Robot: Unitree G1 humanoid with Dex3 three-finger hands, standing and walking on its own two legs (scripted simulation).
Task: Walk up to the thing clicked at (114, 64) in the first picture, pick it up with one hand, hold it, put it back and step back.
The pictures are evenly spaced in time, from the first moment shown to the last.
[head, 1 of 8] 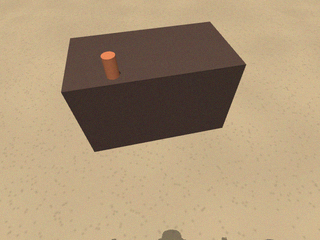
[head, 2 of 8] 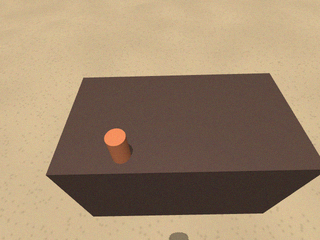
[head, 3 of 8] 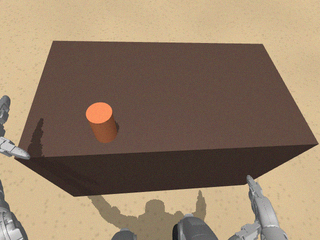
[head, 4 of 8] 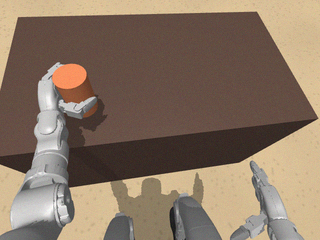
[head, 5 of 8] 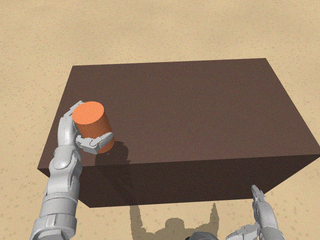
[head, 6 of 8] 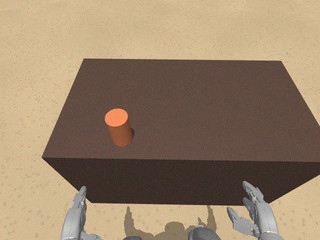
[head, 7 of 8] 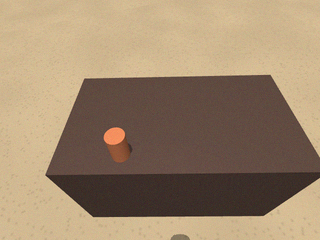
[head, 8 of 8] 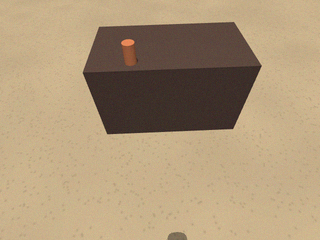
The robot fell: no
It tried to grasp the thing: yes
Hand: left
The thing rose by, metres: 0.23
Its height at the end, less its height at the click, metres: +0.00
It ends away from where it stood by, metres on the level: 0.01
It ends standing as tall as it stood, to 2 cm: yes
